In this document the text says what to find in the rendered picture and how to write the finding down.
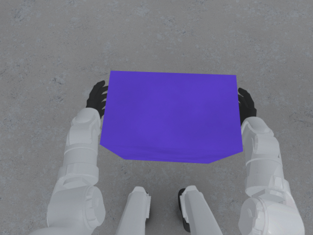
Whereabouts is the robot left thigh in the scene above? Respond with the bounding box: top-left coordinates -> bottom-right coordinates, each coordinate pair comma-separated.
115,191 -> 151,235

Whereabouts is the left robot hand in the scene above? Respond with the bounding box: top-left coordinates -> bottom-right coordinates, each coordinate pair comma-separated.
86,80 -> 108,119

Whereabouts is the robot left forearm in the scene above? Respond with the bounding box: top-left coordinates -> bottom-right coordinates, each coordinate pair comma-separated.
47,108 -> 101,225

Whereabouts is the right robot upper arm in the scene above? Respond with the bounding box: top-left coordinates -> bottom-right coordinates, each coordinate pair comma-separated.
238,197 -> 304,235

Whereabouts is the robot right forearm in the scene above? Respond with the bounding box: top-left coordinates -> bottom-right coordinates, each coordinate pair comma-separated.
241,117 -> 305,235

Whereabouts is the right robot hand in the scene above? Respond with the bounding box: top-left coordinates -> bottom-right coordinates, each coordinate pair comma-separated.
238,88 -> 257,126

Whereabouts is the left robot upper arm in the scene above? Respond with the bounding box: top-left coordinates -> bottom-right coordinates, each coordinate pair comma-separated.
28,185 -> 106,235

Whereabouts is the carton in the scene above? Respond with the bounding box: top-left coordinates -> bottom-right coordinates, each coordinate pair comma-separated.
100,70 -> 243,164

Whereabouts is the robot right foot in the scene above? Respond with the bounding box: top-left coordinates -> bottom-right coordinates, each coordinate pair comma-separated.
178,188 -> 190,233

